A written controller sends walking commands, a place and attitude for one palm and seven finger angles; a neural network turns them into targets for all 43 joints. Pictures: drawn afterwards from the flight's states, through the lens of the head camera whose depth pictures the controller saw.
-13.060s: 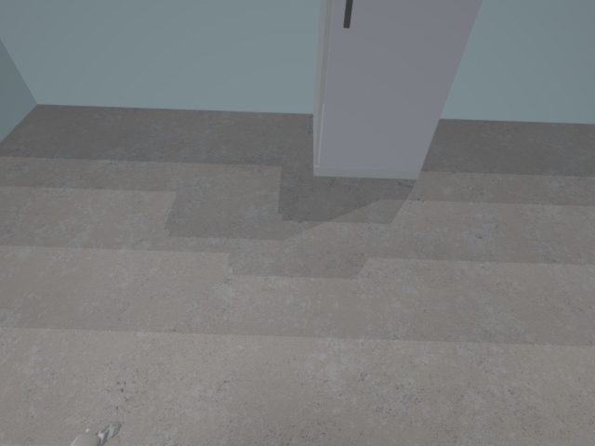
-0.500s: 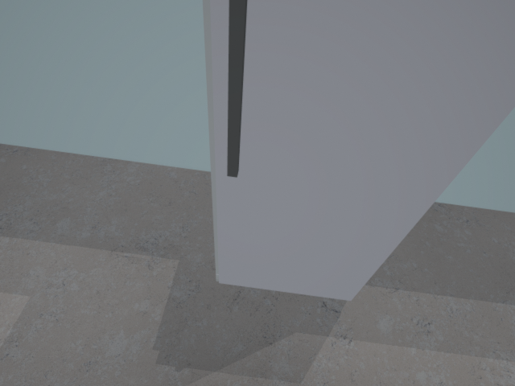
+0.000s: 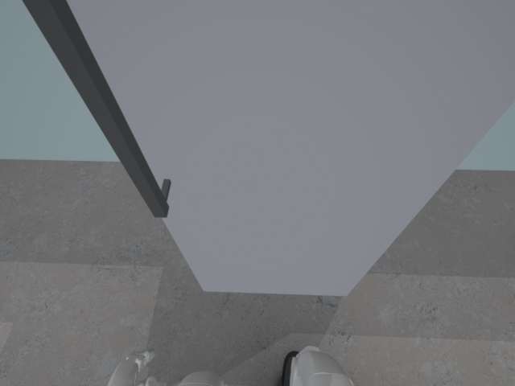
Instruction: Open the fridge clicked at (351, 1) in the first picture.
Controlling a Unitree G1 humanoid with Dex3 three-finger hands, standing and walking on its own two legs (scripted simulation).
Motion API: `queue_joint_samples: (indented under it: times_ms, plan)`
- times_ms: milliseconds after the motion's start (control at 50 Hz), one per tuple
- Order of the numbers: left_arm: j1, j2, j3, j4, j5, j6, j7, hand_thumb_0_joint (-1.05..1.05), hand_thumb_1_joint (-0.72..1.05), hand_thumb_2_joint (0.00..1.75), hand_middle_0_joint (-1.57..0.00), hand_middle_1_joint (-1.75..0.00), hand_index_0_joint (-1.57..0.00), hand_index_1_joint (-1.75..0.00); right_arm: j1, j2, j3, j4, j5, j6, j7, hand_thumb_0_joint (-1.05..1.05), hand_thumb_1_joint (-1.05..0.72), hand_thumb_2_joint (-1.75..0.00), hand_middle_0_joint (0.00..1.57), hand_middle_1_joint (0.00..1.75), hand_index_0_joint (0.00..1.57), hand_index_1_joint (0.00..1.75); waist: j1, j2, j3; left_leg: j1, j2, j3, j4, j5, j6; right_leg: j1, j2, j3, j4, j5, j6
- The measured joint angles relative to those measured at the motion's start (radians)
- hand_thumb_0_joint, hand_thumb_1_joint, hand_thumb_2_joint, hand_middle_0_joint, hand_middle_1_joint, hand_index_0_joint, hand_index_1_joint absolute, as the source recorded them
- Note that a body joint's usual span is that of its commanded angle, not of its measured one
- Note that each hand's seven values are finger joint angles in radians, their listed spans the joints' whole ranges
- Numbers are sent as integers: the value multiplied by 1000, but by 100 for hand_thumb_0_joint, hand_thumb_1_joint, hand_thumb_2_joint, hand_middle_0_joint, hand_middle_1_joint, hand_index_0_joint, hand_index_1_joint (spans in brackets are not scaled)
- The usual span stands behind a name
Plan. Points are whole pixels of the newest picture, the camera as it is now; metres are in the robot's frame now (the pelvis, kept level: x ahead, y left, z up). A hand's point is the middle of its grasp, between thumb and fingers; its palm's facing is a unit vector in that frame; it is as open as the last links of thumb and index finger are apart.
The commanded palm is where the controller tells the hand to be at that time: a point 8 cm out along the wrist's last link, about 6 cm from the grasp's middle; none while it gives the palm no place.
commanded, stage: come to a stop and stand still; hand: left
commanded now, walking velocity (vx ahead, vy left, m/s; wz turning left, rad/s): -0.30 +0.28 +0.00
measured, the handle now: (105, 82) +0.39 +0.16 +0.26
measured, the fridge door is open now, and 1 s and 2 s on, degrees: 0 0 0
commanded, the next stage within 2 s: look again from close up in 1.34 s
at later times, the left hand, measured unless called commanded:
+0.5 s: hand out of the picture -0.06 +0.25 -0.16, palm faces +0.12 -0.97 -0.19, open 7.4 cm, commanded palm none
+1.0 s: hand out of the picture -0.01 +0.17 -0.15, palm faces +0.02 -0.97 -0.23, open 7.2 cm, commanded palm none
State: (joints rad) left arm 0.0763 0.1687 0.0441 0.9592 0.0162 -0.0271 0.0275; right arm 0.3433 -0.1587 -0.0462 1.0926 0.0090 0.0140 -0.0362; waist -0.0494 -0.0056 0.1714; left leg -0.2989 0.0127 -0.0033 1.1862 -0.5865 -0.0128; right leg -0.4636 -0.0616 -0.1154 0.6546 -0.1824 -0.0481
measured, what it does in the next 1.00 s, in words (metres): steps on the spot: left foot, then right foot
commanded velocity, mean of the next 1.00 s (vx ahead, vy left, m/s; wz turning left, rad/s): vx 0.06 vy -0.04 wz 0.00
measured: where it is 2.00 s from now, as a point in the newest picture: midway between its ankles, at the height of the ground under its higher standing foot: outside the picture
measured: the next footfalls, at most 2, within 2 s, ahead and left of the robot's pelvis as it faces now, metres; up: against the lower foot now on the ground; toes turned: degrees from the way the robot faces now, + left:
left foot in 0.34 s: -0.03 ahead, +0.14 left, +0.00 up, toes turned +4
right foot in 0.90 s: -0.06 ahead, -0.11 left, +0.00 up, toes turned -4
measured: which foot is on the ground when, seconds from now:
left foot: up 0.00-0.32, down 0.34-1.00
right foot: down 0.00-0.34, up 0.36-0.88, down 0.90-1.00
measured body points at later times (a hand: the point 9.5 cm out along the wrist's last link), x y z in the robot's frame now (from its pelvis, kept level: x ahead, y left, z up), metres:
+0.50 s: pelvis -0.07 +0.05 +0.03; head -0.06 +0.09 +0.48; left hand -0.06 +0.30 -0.14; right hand -0.06 -0.17 -0.11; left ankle -0.07 +0.13 -0.72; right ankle -0.05 -0.09 -0.64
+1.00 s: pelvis -0.07 -0.01 +0.02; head -0.06 -0.02 +0.47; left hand -0.01 +0.22 -0.13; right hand -0.16 -0.20 -0.14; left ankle -0.07 +0.13 -0.72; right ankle -0.10 -0.11 -0.72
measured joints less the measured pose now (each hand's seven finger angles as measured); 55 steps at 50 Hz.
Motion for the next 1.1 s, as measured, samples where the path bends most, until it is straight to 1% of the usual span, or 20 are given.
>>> queue_joint_samples:
  times_ms: [60,120,160,220,260,320,340,380,400,440,500,580,640,720,800,840,880,900,980,1100]
  plan:
    - [-21,-12,-2,-4,-1,18,9,0,91,90,-20,-30,-20,-30,-93,-31,-15,-44,-9,22,3,1,-91,-90,20,30,20,30,9,-14,-6,-119,-19,11,63,49,-17,25,-4,-1,-57,38,-10]
    - [-27,-23,-3,-10,1,30,12,0,91,90,-20,-30,-21,-30,-167,-59,-27,-87,-19,41,12,1,-91,-90,20,30,20,30,25,-17,-24,-195,-25,12,42,113,-33,32,-10,-6,-98,72,-9]
    - [-21,-22,-2,-15,4,38,11,0,91,90,-21,-30,-21,-30,-203,-71,-32,-110,-25,48,19,1,-91,-90,20,30,20,30,39,-21,-37,-213,-25,10,9,150,-39,32,-15,-7,-114,91,-5]
    - [0,-6,4,-19,12,54,7,0,90,90,-21,-30,-21,-30,-231,-71,-33,-136,-29,48,31,0,-92,-90,20,30,19,30,56,-35,-60,-187,-19,14,-89,173,-37,28,-23,-8,-134,117,2]
    - [20,12,11,-20,19,65,5,0,90,90,-21,-30,-21,-30,-230,-61,-28,-147,-29,42,38,0,-92,-90,20,30,19,30,67,-51,-78,-134,-15,28,-193,152,-28,26,-28,-7,-153,138,9]
    - [61,42,23,-15,22,82,6,0,90,90,-21,-30,-21,-30,-190,-37,-14,-156,-23,19,44,0,-91,-90,20,30,20,30,75,-73,-117,7,-15,56,-453,149,-4,15,-28,-4,-176,157,27]
    - [76,49,26,-9,18,89,5,0,90,90,-21,-30,-21,-30,-167,-32,-10,-158,-24,9,43,0,-91,-90,20,30,20,30,71,-67,-132,52,-14,54,-560,178,13,-2,-22,-6,-154,112,39]
    - [100,61,33,10,6,102,6,0,90,90,-20,-30,-21,-30,-126,-7,0,-146,-34,7,34,0,-91,-90,20,30,20,30,66,-72,-136,59,-17,57,-590,249,41,-37,-1,41,-34,-86,65]
    - [116,63,36,19,4,106,3,0,91,90,-20,-30,-20,-30,-103,4,9,-135,-39,13,29,0,-91,-90,20,30,20,30,65,-68,-143,65,-15,57,-610,265,49,-54,18,71,44,-117,67]
    - [147,62,41,36,8,106,-7,0,91,90,-20,-30,-20,-30,-58,23,23,-104,-41,19,23,0,-91,-90,20,30,20,30,65,-53,-158,82,-11,50,-676,304,56,-76,52,115,210,-108,70]
    - [204,60,41,59,11,83,-19,0,91,90,-20,-30,-20,-30,-6,49,41,-59,-35,8,17,1,-91,-90,20,30,20,30,72,-44,-175,100,-15,48,-772,362,62,-72,75,137,396,-65,74]
    - [269,51,36,112,13,74,-23,0,91,90,-20,-30,-20,-29,42,77,44,-29,-33,-22,7,1,-91,-90,20,30,20,30,56,-49,-187,106,-27,64,-838,401,70,-15,64,127,456,-74,79]
    - [282,38,28,142,13,83,-24,0,91,90,-20,-30,-20,-29,66,91,44,-12,-36,-39,-1,1,-91,-90,20,30,20,30,36,-54,-182,104,-30,78,-864,417,71,25,44,115,407,-104,82]
    - [247,16,14,154,9,87,-25,1,91,90,-20,-30,-20,-29,86,97,45,18,-39,-45,-7,1,-91,-90,21,30,20,30,12,-49,-161,102,-23,86,-888,436,64,69,23,101,277,-163,81]
    - [183,-5,0,147,6,78,-17,1,91,90,-20,-30,-20,-29,98,90,40,52,-42,-34,-4,1,-91,-90,21,30,20,30,-11,-31,-149,92,-7,83,-876,435,47,128,15,83,90,-226,71]
    - [156,4,2,148,4,71,-4,2,94,90,-20,-30,-20,-30,103,86,37,70,-41,-28,-2,1,-91,-90,20,30,20,30,-17,-26,-151,83,1,80,-853,424,33,171,18,75,-23,-207,65]
    - [138,15,1,141,-3,51,-2,2,95,90,-20,-30,-20,-30,113,85,35,83,-35,-24,1,1,-91,-90,20,30,20,30,-15,-32,-157,68,-1,80,-808,399,15,237,14,71,-173,-118,62]
    - [129,17,0,141,-5,39,3,2,95,90,-20,-30,-20,-30,112,83,36,91,-31,-22,2,1,-91,-90,20,30,20,30,-8,-33,-157,62,1,81,-778,382,5,256,14,73,-206,-90,51]
    - [120,-9,-11,147,-12,12,15,1,95,90,-20,-30,-20,-30,96,56,37,102,-28,-10,6,1,-91,-90,20,30,20,30,-5,19,-170,74,45,55,-733,345,-15,295,54,41,-200,-117,24]
    - [136,-7,-13,152,-15,1,24,0,97,90,-20,-30,-20,-30,16,49,37,78,-26,-17,3,1,-91,-90,20,30,20,30,15,14,-171,107,73,46,-736,334,-53,331,82,32,-210,-131,4]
